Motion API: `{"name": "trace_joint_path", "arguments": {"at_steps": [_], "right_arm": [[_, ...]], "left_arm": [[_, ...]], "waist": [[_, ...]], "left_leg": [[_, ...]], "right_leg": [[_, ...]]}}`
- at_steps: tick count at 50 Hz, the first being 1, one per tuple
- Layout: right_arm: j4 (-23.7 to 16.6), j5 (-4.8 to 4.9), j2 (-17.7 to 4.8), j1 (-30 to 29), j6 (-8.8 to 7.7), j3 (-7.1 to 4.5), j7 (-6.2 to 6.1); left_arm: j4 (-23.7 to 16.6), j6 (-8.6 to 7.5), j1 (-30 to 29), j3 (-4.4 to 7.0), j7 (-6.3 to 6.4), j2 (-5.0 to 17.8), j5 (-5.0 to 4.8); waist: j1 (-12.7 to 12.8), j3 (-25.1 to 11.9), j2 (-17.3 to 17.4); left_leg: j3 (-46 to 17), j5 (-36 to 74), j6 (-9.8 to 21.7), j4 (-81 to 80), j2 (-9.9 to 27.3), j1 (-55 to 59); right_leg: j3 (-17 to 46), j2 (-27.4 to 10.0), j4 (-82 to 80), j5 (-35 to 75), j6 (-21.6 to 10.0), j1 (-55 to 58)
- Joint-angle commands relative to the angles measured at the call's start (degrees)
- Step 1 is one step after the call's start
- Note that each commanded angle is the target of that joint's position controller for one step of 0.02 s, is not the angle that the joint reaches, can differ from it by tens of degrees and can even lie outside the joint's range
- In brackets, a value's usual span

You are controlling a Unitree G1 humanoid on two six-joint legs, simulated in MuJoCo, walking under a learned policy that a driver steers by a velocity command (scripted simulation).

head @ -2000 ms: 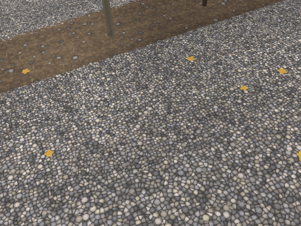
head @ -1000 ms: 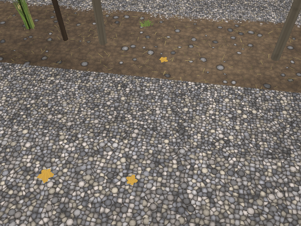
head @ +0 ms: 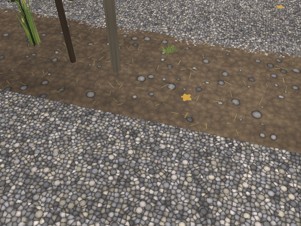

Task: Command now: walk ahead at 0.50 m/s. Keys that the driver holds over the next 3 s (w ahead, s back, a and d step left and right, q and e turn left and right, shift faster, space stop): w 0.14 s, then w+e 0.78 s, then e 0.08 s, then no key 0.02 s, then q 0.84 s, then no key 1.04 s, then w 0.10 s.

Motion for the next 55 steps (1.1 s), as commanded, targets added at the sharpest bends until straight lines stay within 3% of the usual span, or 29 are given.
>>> {"name": "trace_joint_path", "arguments": {"at_steps": [1,5,7,8,9,10,11,14,17,21,23,24,27,29,32,37,39,43,44,45,46,47,48,49,50,51,52,53,55], "right_arm": [[-3.28,0.3,-4.13,-2.84,-0.41,-1.04,-0.14],[-4.21,1.17,-7.1,-7.04,-1.39,-3.31,-0.4],[-0.99,2.66,-11.4,5.06,-2.76,-5.52,-0.77],[1.62,2.09,-12.09,18.94,-2.75,-5.39,-0.66],[5.62,0.94,-10.06,31.19,-2.34,-5.23,-1.13],[6.79,0.1,-9.86,28.44,-3.32,-5.81,-1.97],[5.57,1.12,-8.53,20.12,-3.81,-5.79,-2.41],[4.15,1.24,0.35,9.83,-3.72,-3.19,-3.31],[4.87,0.75,-1.82,9.97,-4.66,-4.19,-3.28],[9.22,-2.82,-2.13,18.2,-4.08,-4.62,-1.95],[9.5,-2.83,0.0,18.9,-3.87,-3.69,-1.88],[11.22,-2.47,2.12,21.45,-4.54,-2.81,-3.21],[16.21,-2.71,1.13,33.04,-4.86,-2.02,-3.95],[16.3,-2.09,1.94,32.64,-4.96,-1.17,-3.24],[16.96,-1.89,2.13,33.21,-4.55,-0.32,-2.45],[18.9,-0.32,3.38,39.86,-3.36,0.18,-5.65],[19.07,0.24,1.74,39.02,-2.65,-0.45,-6.03],[21.94,0.18,-1.24,42.46,-1.53,-1.26,-5.94],[21.21,-0.89,-3.65,40.99,-1.02,-1.7,-4.72],[20.75,-3.38,-3.77,38.23,-0.62,-1.16,-2.55],[19.23,-3.65,2.29,43.49,-1.45,0.18,0.66],[14.6,-1.43,-0.52,37.96,-1.88,0.52,2.84],[9.02,1.89,-5.52,18.83,-2.98,-1.59,3.04],[3.61,2.65,-6.72,8.83,-4.74,-2.13,1.62],[2.69,1.6,-6.96,4.37,-4.79,-2.24,0.49],[2.03,0.91,-6.48,9.74,-5.55,-2.83,-1.09],[2.06,0.64,-3.87,11.25,-5.33,-2.39,-2.48],[3.85,1.09,0.45,15.03,-4.59,-1.58,-2.41],[6.8,2.98,-0.72,20.75,-4.2,-2.18,-1.01]], "left_arm": [[-2.46,-0.59,-1.16,2.05,-0.08,7.96,0.78],[-0.99,0.25,-0.19,2.65,0.9,9.46,0.22],[-2.22,-0.11,-1.93,2.75,1.06,9.19,1.03],[-1.34,-0.67,8.41,0.25,0.34,1.24,2.43],[-0.9,-0.62,4.18,0.47,-1.22,3.06,1.16],[-3.24,-0.41,-6.58,1.64,-1.0,6.13,-0.67],[-3.12,-0.71,-9.47,2.11,0.75,7.69,-1.13],[-2.53,-0.42,-6.56,0.0,2.81,0.47,1.33],[-3.76,0.02,-8.44,0.18,1.86,1.35,-0.12],[-4.45,0.99,-7.89,-0.55,-0.68,-0.23,0.9],[-5.36,0.97,-9.44,-0.2,-1.46,1.31,0.8],[-6.65,0.72,-12.04,0.05,-0.71,2.57,1.14],[-8.94,1.51,-19.63,-0.16,0.43,1.29,0.41],[-9.93,1.5,-23.64,-0.68,0.28,0.02,0.1],[-10.8,2.49,-24.43,-0.43,-0.58,0.92,0.58],[-12.37,3.72,-30.5,-1.44,-0.5,-0.62,1.45],[-12.29,3.64,-31.66,-1.96,-0.8,-0.58,1.66],[-6.71,2.75,-27.28,-0.5,0.93,3.83,2.4],[-4.02,2.08,-18.58,0.78,1.96,6.82,1.25],[0.31,1.12,-4.09,2.96,2.54,11.16,0.61],[5.0,1.83,14.95,4.74,2.03,18.21,0.54],[8.21,2.44,23.13,5.54,1.43,18.44,-0.38],[8.81,2.6,23.08,5.43,2.37,15.78,0.65],[4.89,1.98,14.39,5.25,3.96,15.18,-0.14],[2.06,1.92,4.32,3.76,4.58,9.99,0.42],[-0.43,1.87,-0.02,3.72,3.72,10.49,0.45],[-1.91,0.26,-6.08,2.19,3.26,7.01,-1.24],[-4.19,-0.91,-10.88,1.83,2.59,6.52,-2.58],[-6.84,-2.11,-14.88,3.52,0.59,12.45,-1.46]], "waist": [[-2.61,4.66,-2.95],[-3.75,4.3,-4.85],[-8.73,-6.09,-2.39],[-9.64,-21.33,8.99],[-15.48,-21.44,7.0],[-16.13,-5.51,3.49],[-12.83,2.43,2.83],[-5.08,-0.38,-0.85],[-5.4,1.29,-2.11],[-5.92,1.81,-1.0],[-6.09,2.88,-1.26],[-7.37,4.1,-1.84],[-11.04,6.13,-0.2],[-11.43,7.28,0.03],[-10.49,11.0,-0.93],[-13.62,13.41,-2.19],[-14.32,13.96,-3.77],[-12.75,9.51,-5.62],[-8.88,5.77,-6.51],[-2.46,2.22,-6.56],[-0.49,-17.96,-15.22],[5.58,-34.56,-13.33],[11.47,-25.07,-6.83],[9.63,-16.74,-4.33],[5.21,-6.49,3.78],[-2.14,-3.92,-4.03],[-7.16,2.35,-2.85],[-9.38,3.38,-2.69],[-12.15,2.14,-4.52]], "left_leg": [[-0.4,5.27,0.99,-4.66,-1.58,3.02],[3.68,-0.5,3.24,-8.18,-4.58,10.53],[3.15,4.07,8.34,-2.23,-4.99,37.53],[-18.09,1.29,21.05,-5.54,9.09,67.67],[-35.61,-17.74,21.4,-17.64,15.71,72.99],[-31.15,-31.18,14.07,-22.04,13.52,59.63],[-24.78,-27.96,12.12,-23.76,12.58,46.23],[-13.21,-9.31,11.79,-27.68,11.86,29.26],[-4.09,-4.85,11.03,-30.87,9.58,26.88],[3.77,2.32,10.95,-27.68,8.61,25.5],[5.34,0.97,11.18,-25.29,9.06,27.54],[2.82,-2.46,10.75,-22.66,9.93,37.22],[2.09,-0.79,11.32,-19.41,12.17,49.3],[8.4,-3.54,9.33,-18.69,7.38,39.75],[8.36,-6.17,8.93,-16.75,9.18,34.79],[7.27,-6.77,6.74,-10.3,10.21,44.74],[8.71,-6.62,6.66,-9.52,9.79,43.2],[12.17,5.71,2.88,2.82,7.78,46.09],[13.8,8.0,1.28,9.97,6.35,40.71],[13.91,3.83,-1.8,22.17,5.02,25.48],[14.3,-22.68,-7.69,44.39,-0.94,4.62],[7.14,-50.98,-11.74,69.57,-5.12,-7.22],[2.75,-51.64,-12.1,75.49,-4.89,-21.53],[-0.02,-53.01,-11.43,72.74,-1.35,-23.49],[-1.29,-48.65,-7.55,57.93,3.42,-16.97],[-1.62,-50.19,-7.44,54.8,5.04,-8.49],[-2.16,-40.16,-6.09,39.68,5.65,-4.72],[-2.58,-29.18,-4.95,24.59,5.54,6.35],[3.11,-12.83,-4.55,11.79,1.84,19.92]], "right_leg": [[11.07,-18.13,-5.91,27.61,-11.52,-1.73],[8.86,-18.28,-1.9,34.71,-8.13,4.59],[2.59,-11.65,14.25,41.78,-2.22,-5.47],[1.76,-3.41,33.63,15.04,2.36,-25.67],[4.6,1.09,48.17,-17.16,1.86,-38.84],[9.82,-3.3,53.09,-12.78,-1.41,-46.45],[9.68,-6.65,53.09,-7.06,-2.22,-44.93],[11.64,-12.7,46.72,-0.23,-2.05,-29.32],[10.15,-12.37,39.64,4.37,1.16,-30.89],[9.36,-11.92,41.36,20.81,1.54,-31.33],[9.61,-11.76,41.7,24.67,0.91,-35.47],[15.1,-12.59,33.77,29.78,0.71,-45.19],[15.08,-12.26,24.86,37.12,1.68,-54.69],[9.38,-11.73,15.83,47.79,0.66,-43.16],[8.06,-12.09,16.72,44.21,-0.59,-37.62],[5.98,-13.64,6.67,36.61,1.17,-41.68],[4.22,-13.46,4.26,34.5,1.43,-37.63],[0.63,-11.11,-1.95,32.46,1.05,-25.09],[-2.04,-8.6,-1.55,37.31,0.1,-10.41],[-1.77,-8.36,2.26,47.6,-3.41,12.92],[7.15,-15.1,26.08,76.03,-15.09,52.86],[25.0,-27.62,29.14,90.0,-27.96,70.12],[28.58,-26.93,21.41,79.85,-24.53,62.33],[24.75,-25.69,18.23,74.47,-21.79,45.81],[20.93,-22.76,10.46,61.19,-16.96,24.59],[21.25,-24.82,11.16,69.51,-19.89,9.85],[20.75,-25.08,5.97,66.4,-18.83,-6.49],[15.25,-21.66,-0.41,57.78,-17.39,-20.74],[8.71,-14.23,-1.54,48.44,-12.73,-30.78]]}}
